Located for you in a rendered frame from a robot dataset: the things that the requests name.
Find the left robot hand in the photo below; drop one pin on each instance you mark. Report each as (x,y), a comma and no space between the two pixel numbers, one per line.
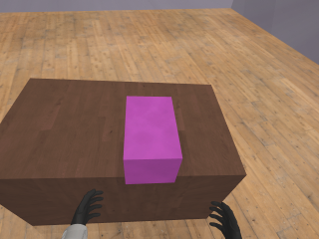
(82,215)

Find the pedestal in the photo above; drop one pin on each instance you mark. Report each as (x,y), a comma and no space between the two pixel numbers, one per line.
(63,138)

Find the robot left forearm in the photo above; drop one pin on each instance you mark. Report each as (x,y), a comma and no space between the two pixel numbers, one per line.
(75,231)

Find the right robot hand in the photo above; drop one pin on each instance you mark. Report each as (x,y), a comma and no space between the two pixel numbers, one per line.
(229,227)

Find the carton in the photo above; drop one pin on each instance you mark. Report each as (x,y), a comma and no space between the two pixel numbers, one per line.
(152,152)

